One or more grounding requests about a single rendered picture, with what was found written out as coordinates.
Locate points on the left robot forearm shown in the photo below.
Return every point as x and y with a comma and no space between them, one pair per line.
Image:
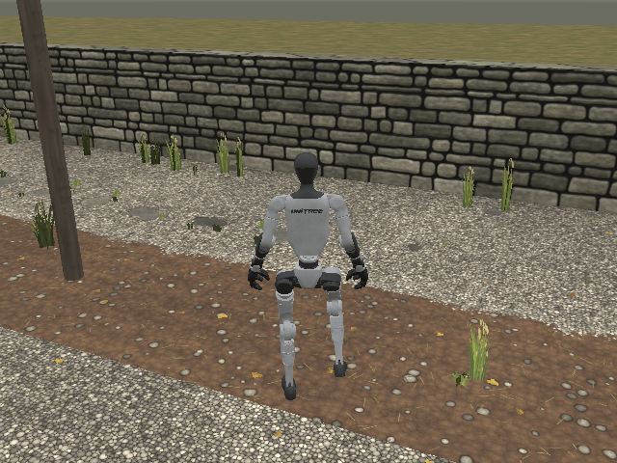
259,256

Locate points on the right robot forearm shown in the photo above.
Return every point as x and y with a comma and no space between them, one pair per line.
355,256

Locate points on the robot left foot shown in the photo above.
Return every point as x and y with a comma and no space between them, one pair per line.
289,392

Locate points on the left robot hand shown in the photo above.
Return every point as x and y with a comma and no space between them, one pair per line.
252,276

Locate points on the robot torso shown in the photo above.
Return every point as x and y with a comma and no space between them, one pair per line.
307,222

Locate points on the robot right upper arm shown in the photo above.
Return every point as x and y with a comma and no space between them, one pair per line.
338,204

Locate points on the robot left upper arm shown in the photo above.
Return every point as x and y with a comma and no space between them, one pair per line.
271,221

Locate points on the right robot hand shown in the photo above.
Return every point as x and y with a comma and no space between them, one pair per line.
363,275

